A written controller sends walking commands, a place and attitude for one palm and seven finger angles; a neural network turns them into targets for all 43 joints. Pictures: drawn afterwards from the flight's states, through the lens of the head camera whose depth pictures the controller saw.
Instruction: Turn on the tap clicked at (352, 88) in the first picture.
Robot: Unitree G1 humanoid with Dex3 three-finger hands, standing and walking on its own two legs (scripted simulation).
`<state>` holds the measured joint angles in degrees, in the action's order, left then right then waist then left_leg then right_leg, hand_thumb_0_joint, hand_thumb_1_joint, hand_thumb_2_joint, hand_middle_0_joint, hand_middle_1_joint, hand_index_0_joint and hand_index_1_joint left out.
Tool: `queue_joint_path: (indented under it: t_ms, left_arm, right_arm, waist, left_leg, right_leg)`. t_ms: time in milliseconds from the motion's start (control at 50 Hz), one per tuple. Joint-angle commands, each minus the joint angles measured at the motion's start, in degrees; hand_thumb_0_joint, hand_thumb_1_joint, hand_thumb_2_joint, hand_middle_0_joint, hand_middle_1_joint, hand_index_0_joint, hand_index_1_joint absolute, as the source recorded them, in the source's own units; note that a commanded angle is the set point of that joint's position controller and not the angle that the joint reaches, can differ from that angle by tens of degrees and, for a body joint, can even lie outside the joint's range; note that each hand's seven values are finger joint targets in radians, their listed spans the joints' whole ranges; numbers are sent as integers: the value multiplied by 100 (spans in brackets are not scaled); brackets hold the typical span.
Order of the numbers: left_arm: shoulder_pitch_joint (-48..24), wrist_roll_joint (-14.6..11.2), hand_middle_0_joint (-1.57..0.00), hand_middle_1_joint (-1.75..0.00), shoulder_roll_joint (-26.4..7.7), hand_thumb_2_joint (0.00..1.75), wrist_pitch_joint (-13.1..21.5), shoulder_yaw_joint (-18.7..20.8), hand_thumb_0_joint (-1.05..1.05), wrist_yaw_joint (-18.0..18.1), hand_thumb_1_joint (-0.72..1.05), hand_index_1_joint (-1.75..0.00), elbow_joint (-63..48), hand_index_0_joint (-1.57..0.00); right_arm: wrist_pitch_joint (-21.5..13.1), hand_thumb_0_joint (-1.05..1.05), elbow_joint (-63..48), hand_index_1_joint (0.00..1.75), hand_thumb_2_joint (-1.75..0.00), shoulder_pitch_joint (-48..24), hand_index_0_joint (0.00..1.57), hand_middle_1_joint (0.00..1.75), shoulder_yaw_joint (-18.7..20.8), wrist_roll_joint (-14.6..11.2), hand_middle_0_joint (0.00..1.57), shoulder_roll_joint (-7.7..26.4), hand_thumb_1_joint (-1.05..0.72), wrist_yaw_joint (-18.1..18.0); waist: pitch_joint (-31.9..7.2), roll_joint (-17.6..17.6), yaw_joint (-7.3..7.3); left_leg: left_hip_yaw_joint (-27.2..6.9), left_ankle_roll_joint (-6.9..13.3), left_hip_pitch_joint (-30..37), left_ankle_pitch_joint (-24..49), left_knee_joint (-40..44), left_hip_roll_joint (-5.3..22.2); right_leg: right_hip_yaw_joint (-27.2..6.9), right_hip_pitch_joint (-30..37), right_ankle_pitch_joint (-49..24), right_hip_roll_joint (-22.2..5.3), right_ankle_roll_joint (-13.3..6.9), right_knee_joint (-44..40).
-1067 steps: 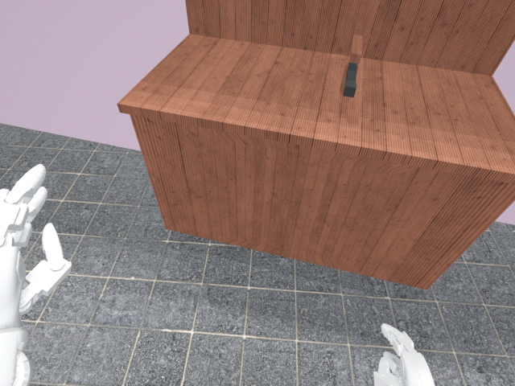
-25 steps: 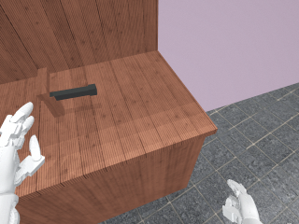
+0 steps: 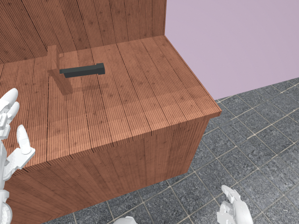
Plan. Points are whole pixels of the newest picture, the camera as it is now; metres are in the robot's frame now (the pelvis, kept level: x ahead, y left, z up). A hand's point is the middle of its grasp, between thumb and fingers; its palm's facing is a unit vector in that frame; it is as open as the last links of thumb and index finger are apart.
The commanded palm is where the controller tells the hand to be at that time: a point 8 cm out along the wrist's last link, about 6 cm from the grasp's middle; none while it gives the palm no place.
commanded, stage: step back with the hand held close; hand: left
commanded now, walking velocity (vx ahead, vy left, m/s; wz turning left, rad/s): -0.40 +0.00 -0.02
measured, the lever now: (100, 68) +0.58 +0.22 +0.07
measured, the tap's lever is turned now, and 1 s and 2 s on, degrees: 83 83 83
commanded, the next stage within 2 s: stop stepping back and stand still in 0.42 s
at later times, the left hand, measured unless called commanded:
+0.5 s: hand (34, 204) +0.13 +0.19 +0.17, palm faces +0.26 -0.88 -0.40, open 7.4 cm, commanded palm +0.07 +0.26 +0.19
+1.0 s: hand out of the picture +0.03 +0.22 +0.17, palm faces +0.38 -0.86 -0.33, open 7.4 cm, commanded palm -0.02 +0.27 +0.19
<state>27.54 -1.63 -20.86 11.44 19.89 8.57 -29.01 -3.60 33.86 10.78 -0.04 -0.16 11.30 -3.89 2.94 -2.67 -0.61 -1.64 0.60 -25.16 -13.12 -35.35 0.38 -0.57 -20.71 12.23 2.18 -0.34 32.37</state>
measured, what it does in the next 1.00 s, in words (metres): walks backwards: right foot, then left foot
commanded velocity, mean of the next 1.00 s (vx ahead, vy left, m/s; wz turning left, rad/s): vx -0.10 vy -0.01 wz -0.01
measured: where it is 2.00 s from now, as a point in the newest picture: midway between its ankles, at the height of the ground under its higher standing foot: outside the picture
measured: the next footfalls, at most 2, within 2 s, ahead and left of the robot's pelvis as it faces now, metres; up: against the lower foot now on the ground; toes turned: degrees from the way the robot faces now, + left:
right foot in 0.34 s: -0.02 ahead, -0.13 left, +0.00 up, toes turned +0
left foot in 0.62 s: -0.11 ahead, +0.10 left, +0.00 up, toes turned +2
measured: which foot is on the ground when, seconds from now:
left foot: down 0.00-0.38, up 0.40-0.60, down 0.62-1.00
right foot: down 0.00-0.14, up 0.16-0.32, down 0.34-1.00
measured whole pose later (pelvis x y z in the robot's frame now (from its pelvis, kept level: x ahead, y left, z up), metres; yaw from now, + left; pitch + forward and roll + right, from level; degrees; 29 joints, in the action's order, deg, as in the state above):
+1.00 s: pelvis -0.18 -0.01 +0.00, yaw +0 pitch -2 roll +0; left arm 25.4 -2.2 -19.1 6.4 16.4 9.0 -27.1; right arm -4.3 38.4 13.2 -0.8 0.4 11.8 -3.9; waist -1.0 -0.2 1.6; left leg 0.5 2.6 -15.8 -26.3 -36.9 1.4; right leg 1.5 -20.2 15.6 1.6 -2.7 35.6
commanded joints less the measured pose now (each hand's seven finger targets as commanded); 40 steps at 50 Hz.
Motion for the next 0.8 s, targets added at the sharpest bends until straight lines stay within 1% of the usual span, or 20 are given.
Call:
queue_joint_path:
  t_ms: [0, 40, 80, 140, 200, 240, 300, 320, 340, 360, 400, 440, 480, 520, 560, 600, 620, 640, 680, 780]
  left_arm:
    - [-155, -129, -20, -30, -1093, 90, 268, 575, 0, 147, 90, -30, -1438, -20]
    - [-128, -122, -20, -30, -1338, 90, 269, 841, 0, 166, 90, -30, -1564, -20]
    - [19, -132, -20, -30, -1208, 90, 358, 868, 0, 168, 90, -30, -1534, -20]
    - [-27, -114, -20, -30, -1206, 90, 373, 977, 0, 150, 90, -30, -1597, -20]
    - [-211, -132, -20, -30, -855, 90, 279, 626, 0, 116, 90, -30, -1244, -20]
    - [-330, -134, -20, -30, -779, 90, 187, 448, 0, 90, 90, -30, -1236, -20]
    - [-577, -94, -20, -30, -755, 90, 132, 289, 0, 12, 90, -30, -1274, -20]
    - [-686, -58, -20, -30, -877, 90, 150, 358, 0, -7, 90, -30, -1347, -20]
    - [-673, -41, -20, -30, -1255, 90, 149, 596, 0, 18, 90, -30, -1344, -20]
    - [-475, -126, -20, -30, -927, 90, 105, 305, 0, 10, 90, -30, -1287, -20]
    - [-10, -107, -20, -30, -1134, 90, 125, 575, 0, 6, 90, -30, -1421, -20]
    - [84, -103, -20, -30, -1261, 90, 188, 807, 0, 22, 90, -30, -1424, -20]
    - [213, -95, -20, -30, -1124, 90, 198, 822, 0, 90, 90, -30, -1305, -20]
    - [282, -110, -20, -30, -1125, 90, 199, 868, 0, 151, 90, -30, -1263, -20]
    - [343, -158, -20, -30, -1068, 90, 137, 787, 0, 200, 90, -30, -1281, -20]
    - [210, -192, -20, -30, -1073, 90, 152, 750, 0, 216, 90, -30, -1498, -20]
    - [247, -192, -20, -30, -1074, 90, 108, 745, 0, 200, 90, -30, -1452, -20]
    - [-173, -202, -20, -30, -1326, 90, 131, 902, 0, 194, 90, -30, -1857, -20]
    - [-384, -85, -20, -30, -897, 90, 29, 534, 0, 217, 90, -30, -1417, -20]
    - [-561, -5, -20, -30, -713, 90, -66, 242, 0, 142, 90, -30, -733, -20]
  right_arm:
    - [-225, 0, -851, 30, -90, -379, 20, 30, 302, -5, 20, 575, -90, -11]
    - [-168, 0, -886, 30, -90, -537, 20, 30, 291, 12, 20, 639, -90, -32]
    - [-160, 0, -965, 30, -90, -647, 20, 30, 317, -9, 20, 735, -90, -90]
    - [-264, 0, -975, 30, -90, -603, 20, 30, 318, 89, 20, 681, -90, -104]
    - [-423, 0, -732, 30, -90, -351, 20, 30, 363, 97, 20, 657, -90, -22]
    - [-455, 0, -753, 30, -90, -458, 20, 30, 315, 89, 20, 689, -90, -8]
    - [-432, 0, -761, 30, -90, -646, 20, 30, 242, 83, 20, 732, -90, 17]
    - [-393, 0, -796, 30, -90, -717, 20, 30, 227, 75, 20, 708, -90, 11]
    - [-321, 0, -830, 30, -90, -698, 20, 30, 210, 87, 20, 592, -90, -7]
    - [-298, 0, -846, 30, -90, -497, 20, 30, 362, -53, 20, 561, -90, 10]
    - [-231, 0, -900, 30, -90, -613, 20, 30, 251, 11, 20, 398, -90, 36]
    - [-100, 0, -940, 30, -90, -712, 20, 30, 109, 62, 20, 297, -90, -2]
    - [-15, 0, -945, 30, -90, -657, 20, 30, 134, 61, 20, 317, -90, -74]
    - [-29, 0, -951, 30, -90, -438, 20, 30, 219, 33, 20, 466, -90, -91]
    - [-65, 0, -1006, 30, -90, -227, 20, 30, 273, -27, 20, 663, -90, -121]
    - [-207, 0, -1168, 30, -90, -309, 20, 30, 345, -95, 20, 949, -90, -167]
    - [-290, 0, -1116, 30, -90, -281, 20, 30, 385, -146, 20, 993, -90, -159]
    - [-403, 0, -1063, 30, -90, -263, 20, 30, 313, -53, 20, 822, -90, -172]
    - [-568, 0, -802, 30, -90, -82, 20, 30, 327, -51, 20, 766, -90, -99]
    - [-558, 0, -663, 30, -90, -379, 20, 30, 249, -55, 20, 895, -90, -63]
  waist:
    - [-1166, 1048, 115]
    - [-1027, 591, 85]
    - [-1024, -259, -14]
    - [-1392, -1306, -36]
    - [-1201, -616, -53]
    - [-1232, -773, -79]
    - [-1072, -549, -148]
    - [-977, -16, -150]
    - [-994, 875, -53]
    - [-1264, 1767, -48]
    - [-1187, 1239, -51]
    - [-1281, 795, 20]
    - [-1270, 1026, 52]
    - [-1479, 1036, 106]
    - [-1474, 542, 159]
    - [-1145, -770, 15]
    - [-1179, -789, -27]
    - [-1157, -1657, 101]
    - [-591, -1091, 226]
    - [-276, -185, 121]
  left_leg:
    - [-35, -87, 1025, -244, -867, 67]
    - [-313, -12, 867, 362, 132, 311]
    - [-813, 215, 607, 729, 1136, 905]
    - [-1494, 588, 301, 1072, 1971, 1573]
    - [-1208, 703, 1205, 2104, 1595, 1661]
    - [-917, 591, 1478, 2275, 1454, 1556]
    - [-702, 341, 1172, 1111, 1141, 1261]
    - [-374, 158, 895, 250, 655, 912]
    - [145, -82, 490, -544, -11, 389]
    - [359, -252, 578, -975, -1438, -88]
    - [-84, -246, -138, -1389, -2744, -52]
    - [-4, -239, -328, -1446, -2100, 93]
    - [103, -196, 4, -1290, -1201, 120]
    - [196, -110, 536, -922, -214, 82]
    - [219, 48, 1321, -113, 1199, 162]
    - [-1024, 530, 1452, 389, 1790, 1233]
    - [-1072, 590, 1475, 618, 1785, 1396]
    - [-1414, 697, 1500, -101, 2229, 1438]
    - [-1319, 748, 1165, -208, 2144, 1366]
    - [-484, 367, 37, -2204, 1378, 687]
  right_leg:
    - [-1379, -243, -1296, -1870, -716, -1252]
    - [-985, -8, -1562, -1512, -498, -742]
    - [-456, 240, -754, -629, -36, -210]
    - [-151, 513, 1011, -93, 154, 1461]
    - [-275, -220, 1415, -161, 134, 1355]
    - [-226, -36, 1098, -185, 140, 621]
    - [-220, 439, 54, -236, 121, -849]
    - [-430, 477, -869, -503, 4, -1386]
    - [-1259, 441, -1747, -1310, -299, -1509]
    - [-1688, 36, -1327, -2029, -720, -1806]
    - [-1453, 294, -2640, -2102, -1010, -1426]
    - [-1034, 910, -3603, -1895, -854, -990]
    - [-994, 997, -3375, -1741, -722, -960]
    - [-1139, 1019, -2566, -1742, -619, -1002]
    - [-898, 845, -1135, -1371, -302, -754]
    - [-184, 204, 268, -381, 123, 50]
    - [-7, 77, 866, -159, 188, 395]
    - [-48, -416, 1333, -194, 174, 1068]
    - [-172, -470, 1074, -256, 132, 1582]
    - [102, 1137, 587, -160, 29, -895]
